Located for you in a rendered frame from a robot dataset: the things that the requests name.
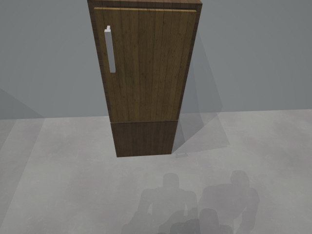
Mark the handle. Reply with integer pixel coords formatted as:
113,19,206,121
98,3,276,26
104,26,116,73

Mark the cupboard door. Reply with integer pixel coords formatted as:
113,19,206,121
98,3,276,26
94,7,197,122

